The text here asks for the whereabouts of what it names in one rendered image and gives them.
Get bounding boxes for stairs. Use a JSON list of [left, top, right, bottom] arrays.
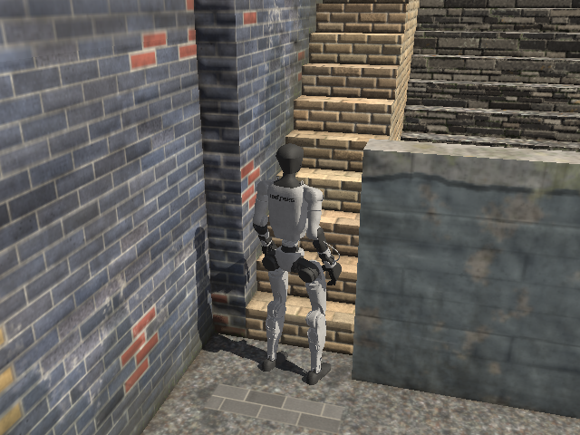
[[246, 0, 420, 355]]

